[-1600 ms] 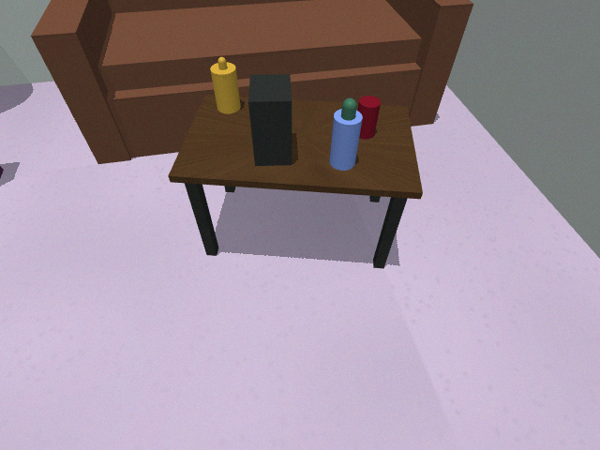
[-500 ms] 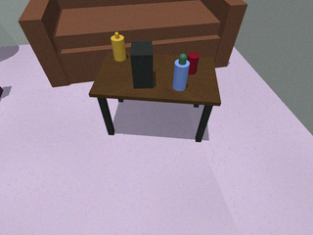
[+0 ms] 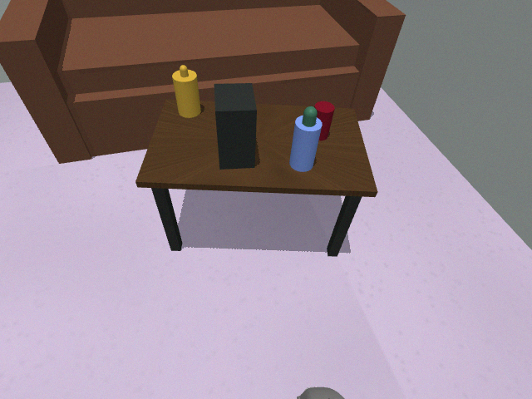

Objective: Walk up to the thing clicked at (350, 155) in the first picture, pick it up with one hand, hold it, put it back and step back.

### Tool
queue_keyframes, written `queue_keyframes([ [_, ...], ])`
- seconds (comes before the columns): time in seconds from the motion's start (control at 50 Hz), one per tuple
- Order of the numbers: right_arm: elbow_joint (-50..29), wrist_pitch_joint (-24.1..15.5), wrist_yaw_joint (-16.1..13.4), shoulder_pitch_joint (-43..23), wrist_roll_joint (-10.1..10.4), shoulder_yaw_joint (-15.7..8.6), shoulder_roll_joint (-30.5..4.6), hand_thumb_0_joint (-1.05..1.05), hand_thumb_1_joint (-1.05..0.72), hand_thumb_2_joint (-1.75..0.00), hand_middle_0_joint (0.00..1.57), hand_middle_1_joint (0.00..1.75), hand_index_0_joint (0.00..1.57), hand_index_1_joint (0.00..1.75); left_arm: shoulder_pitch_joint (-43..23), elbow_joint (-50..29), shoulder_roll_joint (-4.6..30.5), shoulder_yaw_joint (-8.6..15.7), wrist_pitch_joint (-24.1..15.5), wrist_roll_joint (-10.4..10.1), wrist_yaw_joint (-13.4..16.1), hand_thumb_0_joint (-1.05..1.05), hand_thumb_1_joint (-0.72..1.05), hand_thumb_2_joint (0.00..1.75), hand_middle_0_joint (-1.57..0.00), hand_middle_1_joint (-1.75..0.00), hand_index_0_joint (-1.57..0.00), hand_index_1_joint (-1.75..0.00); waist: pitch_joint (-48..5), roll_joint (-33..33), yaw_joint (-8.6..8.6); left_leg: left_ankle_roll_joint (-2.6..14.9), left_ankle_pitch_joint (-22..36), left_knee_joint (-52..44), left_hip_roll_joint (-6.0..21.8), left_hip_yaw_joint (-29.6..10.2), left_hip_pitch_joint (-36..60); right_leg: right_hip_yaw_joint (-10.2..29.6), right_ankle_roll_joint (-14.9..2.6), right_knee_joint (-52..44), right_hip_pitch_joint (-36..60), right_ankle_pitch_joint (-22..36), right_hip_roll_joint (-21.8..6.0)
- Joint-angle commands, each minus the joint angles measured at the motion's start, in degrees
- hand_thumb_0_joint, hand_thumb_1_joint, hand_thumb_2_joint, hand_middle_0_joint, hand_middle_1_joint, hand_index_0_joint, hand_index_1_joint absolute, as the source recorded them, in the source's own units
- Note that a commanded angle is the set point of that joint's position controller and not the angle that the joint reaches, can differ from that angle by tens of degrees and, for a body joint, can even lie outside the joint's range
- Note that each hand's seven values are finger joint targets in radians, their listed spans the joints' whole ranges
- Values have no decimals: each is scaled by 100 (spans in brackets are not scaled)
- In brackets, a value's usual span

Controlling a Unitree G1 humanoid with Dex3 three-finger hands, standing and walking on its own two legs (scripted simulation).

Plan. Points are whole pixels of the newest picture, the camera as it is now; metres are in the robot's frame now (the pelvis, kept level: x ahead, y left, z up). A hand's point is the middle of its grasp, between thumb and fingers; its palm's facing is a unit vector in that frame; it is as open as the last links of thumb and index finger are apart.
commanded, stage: walk up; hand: right
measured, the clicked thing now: (306, 137) +0.89 -0.15 -0.20
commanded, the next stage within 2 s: none
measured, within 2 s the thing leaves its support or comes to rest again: neither
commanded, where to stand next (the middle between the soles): +0.47 +0.05 m, yaw -4 degrees
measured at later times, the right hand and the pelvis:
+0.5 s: hand (403, 345) +0.24 -0.25 -0.15, palm faces -0.01 +0.94 -0.35, open 7.4 cm; pelvis +0.18 +0.02 -0.01, yaw -2 degrees
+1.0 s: hand (366, 300) +0.33 -0.21 -0.17, palm faces +0.07 +0.93 -0.36, open 7.4 cm; pelvis +0.35 +0.06 -0.02, yaw -5 degrees
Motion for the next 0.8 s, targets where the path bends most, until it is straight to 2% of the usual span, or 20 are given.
queue_keyframes([
  [0.0, -605, -178, -79, 63, 10, -420, -1593, 0, -90, -90, 20, 30, 20, 30, -310, -720, 917, 230, -153, 7, -56, 0, 90, 90, -20, -30, -20, -30, 357, 1182, -134, 1054, 437, -1440, 1515, -1237, 20, -32, 141, -925, -559, 373, -315],
  [0.12, -879, -113, -65, 212, 61, -379, -1506, 0, -90, -90, 20, 30, 20, 30, -543, -917, 764, 272, -217, 8, -85, 0, 90, 90, -20, -30, -20, -30, 155, 804, -99, 801, 1282, -663, 1286, -779, -333, -623, -72, -2069, 640, 1071, -8],
  [0.16, -1004, -76, -77, 147, 88, -340, -1414, 0, -90, -90, 20, 30, 20, 30, 205, -759, 855, 366, -275, 7, -5, 0, 90, 90, -20, -30, -20, -30, -348, 289, 350, 599, 2201, 743, 1030, -452, -545, -774, -193, -2583, 1943, 1241, 225],
  [0.18, -1056, -76, -81, 307, 109, -229, -1133, 0, -90, -90, 20, 30, 20, 30, 732, -678, 1122, 483, -329, 24, 70, 0, 90, 90, -20, -30, -20, -30, -728, -455, 639, 403, 1917, 2120, 647, -196, -1018, -286, -350, -2861, 2778, 930, -20],
  [0.2, -1212, -86, -81, 547, 101, -118, -841, 0, -90, -90, 20, 30, 20, 30, 1225, -729, 1657, 646, -370, 44, 157, 0, 90, 90, -20, -30, -20, -30, -1156, -1525, 718, 105, -335, 3827, -51, 13, -2225, 2272, -931, -3303, 3612, 533, -1665],
  [0.22, -1110, -20, -126, 486, 111, -233, -1348, 0, -90, -90, 20, 30, 20, 30, 1019, -846, 1804, 624, -350, -59, 152, 0, 90, 90, -20, -30, -20, -30, -1046, -963, 674, 56, -1630, 4444, -150, -626, -2742, 3844, -1649, -3921, 3262, 16, -2344],
  [0.24, -970, 30, -166, 385, 77, -291, -1483, 0, -90, -90, 20, 30, 20, 30, 597, -961, 1686, 571, -345, -130, 164, 0, 90, 90, -20, -30, -20, -30, -571, -280, 498, 36, -1494, 4664, 206, -1024, -2734, 3528, -1707, -4007, 2453, -459, -2341],
  [0.28, -885, 26, -111, 449, 142, -266, -1394, 0, -90, -90, 20, 30, 20, 30, 162, -1114, 1424, 495, -363, -114, 192, 0, 90, 90, -20, -30, -20, -30, -159, -165, 303, 39, -883, 4362, 440, -1013, -2764, 2284, -1425, -3971, 1914, -39, -1814],
  [0.34, -702, 80, 12, 736, 52, -301, -1272, 0, -90, -90, 20, 30, 20, 30, -126, -1215, 1280, 427, -407, -41, 162, 0, 90, 90, -20, -30, -20, -30, 113, -467, 31, -133, -368, 3412, 555, -724, -2068, 1078, -1156, -4018, 754, 224, -1209],
  [0.4, -766, 87, 112, 512, -6, -344, -1206, 0, -90, -90, 20, 30, 20, 30, -85, -1295, 1402, 472, -425, 22, 132, 0, 90, 90, -20, -30, -20, -30, 139, -719, 83, -257, -321, 2297, 620, -497, -1921, 791, -1158, -4125, 443, -568, -1128],
  [0.46, -850, -16, 149, 349, -24, -381, -1186, 0, -90, -90, 20, 30, 20, 30, -194, -1346, 1462, 491, -412, 39, 98, 0, 90, 90, -20, -30, -20, -30, -153, -739, 57, -241, -16, 1421, 579, -314, -1318, 633, -1048, -3821, 370, -492, -1110],
  [0.5, -723, -67, 119, 668, -43, -453, -1207, 0, -90, -90, 20, 30, 20, 30, -458, -1368, 1478, 461, -368, 23, 83, 0, 90, 90, -20, -30, -20, -30, -279, -480, -253, -219, 418, 1011, 450, -54, -314, 487, -891, -3366, -255, -807, -1079],
  [0.54, -479, -138, 30, 1271, -79, -562, -1430, 0, -90, -90, 20, 30, 20, 30, -277, -1358, 1073, 311, -289, 80, 85, 0, 90, 90, -20, -30, -20, -30, -460, 470, -548, -144, -252, 739, 105, 16, 808, 184, -646, -1921, -988, -1051, -611],
  [0.56, -460, -177, -27, 1625, -129, -649, -1812, 0, -90, -90, 20, 30, 20, 30, -125, -1386, 700, 202, -272, 59, 88, 0, 90, 90, -20, -30, -20, -30, -349, 1685, -716, 209, -1948, -250, 945, -1512, 983, -249, -426, -173, -1687, -1100, -13],
  [0.58, -665, -229, -51, 1474, -78, -681, -2237, 0, -90, -90, 20, 30, 20, 30, -115, -1395, 681, 180, -255, -17, 141, 0, 90, 90, -20, -30, -20, -30, -153, 2021, -645, 745, -3330, -1610, 2375, -4244, 474, -102, -213, 1002, -2298, -1050, 455],
  [0.6, -817, -220, -56, 995, 64, -700, -2352, 0, -90, -90, 20, 30, 20, 30, -76, -1262, 1176, 272, -256, 33, 204, 0, 90, 90, -20, -30, -20, -30, 53, 1553, -441, 1244, -3351, -1684, 2721, -4693, 81, 397, -252, 1383, -2163, -946, 80],
  [0.64, -931, -234, -117, 515, 57, -499, -1802, 0, -90, -90, 20, 30, 20, 30, 196, -949, 1229, 279, -283, -41, 177, 0, 90, 90, -20, -30, -20, -30, 153, 899, -117, 998, -1780, -1265, 2042, -2946, -171, 491, -162, 1178, -1784, -154, -194],
  [0.68, -851, -267, -142, 534, 57, -428, -1741, 0, -90, -90, 20, 30, 20, 30, 312, -787, 1153, 295, -285, -50, 109, 0, 90, 90, -20, -30, -20, -30, 108, 1315, -59, 941, -196, -1001, 1784, -2029, -265, 200, -50, 496, -1290, -26, -356],
  [0.72, -892, -267, -139, 565, 40, -387, -1648, 0, -90, -90, 20, 30, 20, 30, 179, -816, 989, 268, -240, -27, 38, 0, 90, 90, -20, -30, -20, -30, -9, 1218, -83, 1021, 834, -856, 1580, -1421, -223, -113, 59, -81, -917, -50, -315],
  [0.78, -928, -273, -149, 727, 60, -384, -1725, 0, -90, -90, 20, 30, 20, 30, -214, -1039, 863, 272, -210, 11, -47, 0, 90, 90, -20, -30, -20, -30, 7, 1128, -155, 1149, 1379, -759, 1656, -1201, -190, -339, 14, -816, -649, 231, -356],
])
